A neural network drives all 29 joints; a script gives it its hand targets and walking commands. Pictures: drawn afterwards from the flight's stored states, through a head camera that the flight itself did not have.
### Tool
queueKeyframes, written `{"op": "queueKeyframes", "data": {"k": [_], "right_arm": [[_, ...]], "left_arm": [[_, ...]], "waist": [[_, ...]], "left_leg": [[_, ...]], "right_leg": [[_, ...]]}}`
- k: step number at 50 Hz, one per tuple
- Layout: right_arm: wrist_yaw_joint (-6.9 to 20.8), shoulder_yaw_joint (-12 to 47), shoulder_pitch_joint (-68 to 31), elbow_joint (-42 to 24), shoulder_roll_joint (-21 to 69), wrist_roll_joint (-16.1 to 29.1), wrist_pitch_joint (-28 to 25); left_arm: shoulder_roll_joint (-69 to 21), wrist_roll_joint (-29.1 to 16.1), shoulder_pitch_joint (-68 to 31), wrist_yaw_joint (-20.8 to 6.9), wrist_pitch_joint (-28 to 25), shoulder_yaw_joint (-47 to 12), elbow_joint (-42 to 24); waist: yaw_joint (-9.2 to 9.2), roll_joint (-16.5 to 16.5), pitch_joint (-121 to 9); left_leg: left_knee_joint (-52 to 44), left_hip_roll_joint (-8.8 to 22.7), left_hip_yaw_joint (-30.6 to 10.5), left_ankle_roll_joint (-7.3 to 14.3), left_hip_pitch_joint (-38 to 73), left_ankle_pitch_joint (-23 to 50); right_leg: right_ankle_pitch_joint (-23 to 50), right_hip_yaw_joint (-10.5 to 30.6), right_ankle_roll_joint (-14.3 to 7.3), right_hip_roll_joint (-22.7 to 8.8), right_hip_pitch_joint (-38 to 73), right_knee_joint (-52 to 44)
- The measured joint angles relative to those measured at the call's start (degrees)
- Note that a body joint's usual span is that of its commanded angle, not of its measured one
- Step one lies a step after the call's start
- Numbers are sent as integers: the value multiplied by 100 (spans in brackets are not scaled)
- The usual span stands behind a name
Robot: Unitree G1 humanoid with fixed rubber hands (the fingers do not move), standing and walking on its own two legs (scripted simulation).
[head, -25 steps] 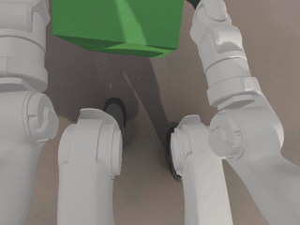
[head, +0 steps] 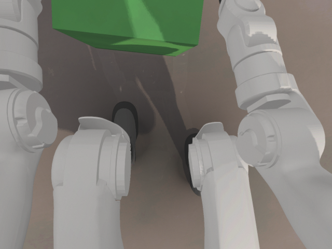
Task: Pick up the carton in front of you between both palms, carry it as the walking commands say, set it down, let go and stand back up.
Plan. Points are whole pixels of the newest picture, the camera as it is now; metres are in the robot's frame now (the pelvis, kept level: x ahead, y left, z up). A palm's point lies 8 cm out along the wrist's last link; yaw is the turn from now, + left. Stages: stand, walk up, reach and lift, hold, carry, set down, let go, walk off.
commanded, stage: set down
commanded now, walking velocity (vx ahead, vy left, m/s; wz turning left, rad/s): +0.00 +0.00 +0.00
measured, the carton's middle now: out of the picture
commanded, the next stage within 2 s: let go in 1.54 s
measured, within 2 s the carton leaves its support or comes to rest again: neither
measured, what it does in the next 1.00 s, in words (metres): rises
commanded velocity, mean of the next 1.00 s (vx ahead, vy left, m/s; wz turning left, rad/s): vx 0.00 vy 0.00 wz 0.00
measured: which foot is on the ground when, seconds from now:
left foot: down 0.00-1.00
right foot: down 0.00-1.00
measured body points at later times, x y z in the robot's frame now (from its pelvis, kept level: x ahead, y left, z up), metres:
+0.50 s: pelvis +0.01 +0.01 +0.00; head +0.39 +0.07 +0.22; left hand +0.54 +0.33 -0.19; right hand +0.58 -0.06 -0.19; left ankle +0.16 +0.13 -0.34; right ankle +0.10 -0.11 -0.34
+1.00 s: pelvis +0.01 +0.01 +0.10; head +0.36 +0.09 +0.38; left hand +0.56 +0.33 -0.02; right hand +0.59 -0.05 -0.02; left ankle +0.16 +0.13 -0.34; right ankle +0.09 -0.11 -0.34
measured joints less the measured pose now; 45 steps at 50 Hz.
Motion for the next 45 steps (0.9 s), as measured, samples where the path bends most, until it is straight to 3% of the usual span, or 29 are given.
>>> {"op": "queueKeyframes", "data": {"k": [9,14,20,25,30,36,45], "right_arm": [[136,-47,-92,40,5,-152,-27],[45,339,-160,282,-124,-24,-151],[-208,1036,-269,606,-610,738,-318],[-229,1395,-226,410,-810,1137,-341],[-382,1430,35,-261,-744,1172,-216],[-608,1212,358,-1059,-551,988,175],[-479,463,519,-582,-256,410,328]], "left_arm": [[63,126,-60,-129,-149,160,125],[115,108,-31,33,-478,324,513],[511,-570,88,518,-869,-11,886],[852,-1161,0,512,-957,-434,817],[884,-1418,-80,476,-818,-678,442],[683,-1243,134,506,-390,-689,-309],[485,-677,561,353,-136,-375,-269]], "waist": [[-18,15,130],[-87,74,139],[-176,110,138],[-193,136,132],[-227,165,105],[-249,100,-225],[-303,167,-1424]], "left_leg": [[48,-9,-32,-28,58,-13],[54,-33,-30,-30,43,-24],[24,-33,33,36,-4,-78],[40,2,79,93,-66,-113],[-27,-61,96,86,-13,-94],[-416,-200,33,-16,275,-48],[-1453,-322,-98,-82,615,93]], "right_leg": [[-13,-37,-10,-7,63,43],[-53,-35,14,-36,81,42],[-122,7,46,-99,68,-3],[-122,-30,-8,-235,9,-12],[-148,-39,-26,-332,86,-58],[-104,-96,-141,-459,369,-439],[185,-155,-208,-567,686,-1605]]}}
